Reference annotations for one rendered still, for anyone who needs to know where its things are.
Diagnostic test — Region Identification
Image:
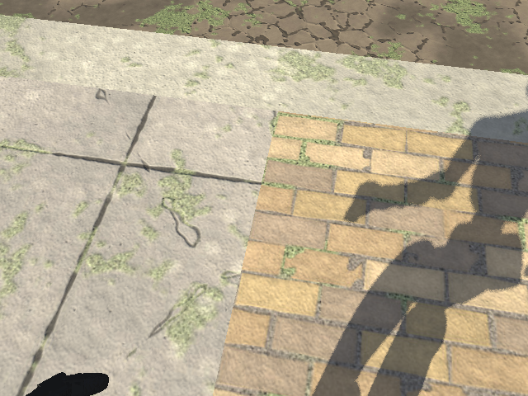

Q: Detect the left robot hand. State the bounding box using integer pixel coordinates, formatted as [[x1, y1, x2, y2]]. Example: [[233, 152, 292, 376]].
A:
[[26, 372, 109, 396]]

